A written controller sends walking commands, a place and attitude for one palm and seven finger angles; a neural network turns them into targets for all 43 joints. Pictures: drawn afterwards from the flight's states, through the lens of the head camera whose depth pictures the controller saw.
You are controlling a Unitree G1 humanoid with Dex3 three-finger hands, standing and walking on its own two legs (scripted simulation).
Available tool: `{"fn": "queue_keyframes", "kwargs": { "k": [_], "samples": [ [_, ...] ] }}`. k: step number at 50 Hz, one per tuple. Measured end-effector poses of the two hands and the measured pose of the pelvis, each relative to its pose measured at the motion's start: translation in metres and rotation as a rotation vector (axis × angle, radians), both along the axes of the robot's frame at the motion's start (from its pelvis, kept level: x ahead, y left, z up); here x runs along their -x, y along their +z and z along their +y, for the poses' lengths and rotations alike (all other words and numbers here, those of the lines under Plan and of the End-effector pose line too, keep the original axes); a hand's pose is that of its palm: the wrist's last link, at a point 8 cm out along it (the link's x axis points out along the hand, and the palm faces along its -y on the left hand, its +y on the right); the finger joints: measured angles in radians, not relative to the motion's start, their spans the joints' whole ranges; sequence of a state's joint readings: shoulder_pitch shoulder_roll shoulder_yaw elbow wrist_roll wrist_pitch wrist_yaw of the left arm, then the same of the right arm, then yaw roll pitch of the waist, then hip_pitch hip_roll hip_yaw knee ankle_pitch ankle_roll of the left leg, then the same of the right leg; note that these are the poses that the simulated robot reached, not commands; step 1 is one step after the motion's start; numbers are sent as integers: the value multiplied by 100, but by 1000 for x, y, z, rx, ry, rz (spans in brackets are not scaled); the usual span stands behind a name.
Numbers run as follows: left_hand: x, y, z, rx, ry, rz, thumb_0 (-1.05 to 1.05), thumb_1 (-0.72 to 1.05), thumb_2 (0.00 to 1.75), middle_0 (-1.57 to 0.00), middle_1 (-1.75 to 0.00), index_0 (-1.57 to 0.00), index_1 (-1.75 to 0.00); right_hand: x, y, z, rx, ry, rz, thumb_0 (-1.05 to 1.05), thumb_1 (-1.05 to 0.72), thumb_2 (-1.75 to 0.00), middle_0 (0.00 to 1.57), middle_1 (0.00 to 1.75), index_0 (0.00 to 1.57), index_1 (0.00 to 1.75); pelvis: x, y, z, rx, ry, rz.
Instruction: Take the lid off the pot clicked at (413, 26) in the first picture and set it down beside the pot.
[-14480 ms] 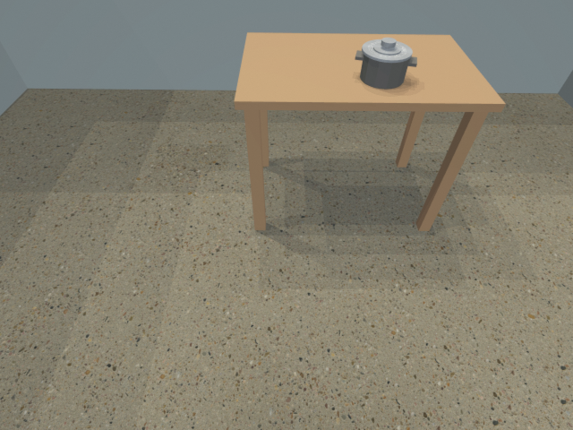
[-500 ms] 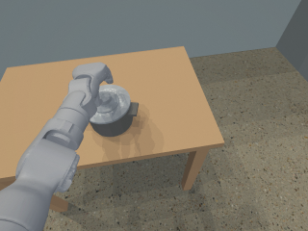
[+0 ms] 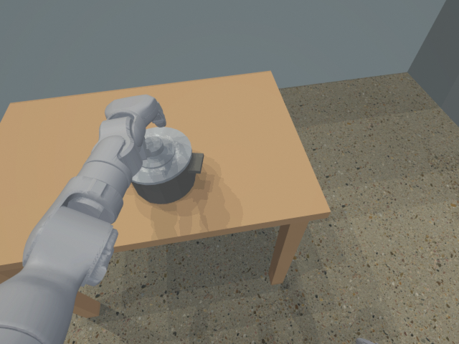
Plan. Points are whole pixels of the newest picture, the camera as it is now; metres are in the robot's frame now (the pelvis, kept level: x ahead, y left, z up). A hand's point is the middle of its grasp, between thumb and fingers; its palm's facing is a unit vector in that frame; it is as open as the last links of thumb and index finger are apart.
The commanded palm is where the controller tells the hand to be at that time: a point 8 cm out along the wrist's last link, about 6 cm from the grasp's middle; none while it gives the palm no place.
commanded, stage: lower the open fingers around the knob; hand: left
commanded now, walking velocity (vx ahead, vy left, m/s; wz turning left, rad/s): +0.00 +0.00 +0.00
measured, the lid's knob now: (152, 146) +0.51 +0.16 +0.02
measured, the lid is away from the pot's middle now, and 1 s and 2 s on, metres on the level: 0.00 0.00 0.00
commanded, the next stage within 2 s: none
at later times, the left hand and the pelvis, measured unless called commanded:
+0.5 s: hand (146, 151) +0.47 +0.16 +0.05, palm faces -0.37 -0.09 -0.93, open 10.1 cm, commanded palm +0.48 +0.16 +0.11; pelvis +0.00 +0.01 +0.00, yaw -1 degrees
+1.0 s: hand (148, 151) +0.48 +0.16 +0.05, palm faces -0.35 -0.06 -0.93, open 10.3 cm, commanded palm +0.48 +0.15 +0.10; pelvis +0.00 +0.00 -0.01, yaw +0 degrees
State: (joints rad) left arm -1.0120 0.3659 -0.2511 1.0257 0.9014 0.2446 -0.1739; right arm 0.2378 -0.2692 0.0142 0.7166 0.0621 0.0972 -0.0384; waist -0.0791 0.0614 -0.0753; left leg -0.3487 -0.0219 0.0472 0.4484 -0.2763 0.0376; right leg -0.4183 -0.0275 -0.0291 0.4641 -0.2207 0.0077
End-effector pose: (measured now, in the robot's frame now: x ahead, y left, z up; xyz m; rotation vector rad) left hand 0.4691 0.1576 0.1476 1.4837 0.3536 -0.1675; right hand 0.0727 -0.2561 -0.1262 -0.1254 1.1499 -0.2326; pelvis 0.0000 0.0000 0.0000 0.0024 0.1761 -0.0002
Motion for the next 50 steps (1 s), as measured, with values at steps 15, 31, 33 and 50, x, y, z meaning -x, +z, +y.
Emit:
{"fn": "queue_keyframes", "kwargs": {
  "k": [15, 31, 33, 50],
  "samples": [
    [4, -20, 5, -5, -17, 17, 0, -26, 137, -83, -9, -84, -8, 8, 0, 2, 7, -13, 15, 0, -91, -90, 20, 30, 20, 30, 2, -1, 3, 2, -1, 12],
    [-10, -39, 2, -13, -5, 31, 0, -26, 137, -84, -9, -83, -8, 37, -4, 2, 13, -57, 90, 0, -91, -90, 21, 30, 20, 30, 0, -4, 5, 4, -14, 52],
    [-11, -40, 2, -14, 2, 28, 0, -26, 137, -84, -9, -83, -8, 41, -5, 1, 13, -61, 107, 0, -91, -90, 21, 30, 20, 30, 0, -4, 5, 5, -15, 56],
    [-6, -42, 0, -31, -4, 28, 0, -26, 137, -79, -7, -80, -6, 35, -7, -3, 8, -54, 109, 0, -91, -90, 21, 30, 20, 30, -1, -6, 2, 6, -6, 59]
  ]
}}
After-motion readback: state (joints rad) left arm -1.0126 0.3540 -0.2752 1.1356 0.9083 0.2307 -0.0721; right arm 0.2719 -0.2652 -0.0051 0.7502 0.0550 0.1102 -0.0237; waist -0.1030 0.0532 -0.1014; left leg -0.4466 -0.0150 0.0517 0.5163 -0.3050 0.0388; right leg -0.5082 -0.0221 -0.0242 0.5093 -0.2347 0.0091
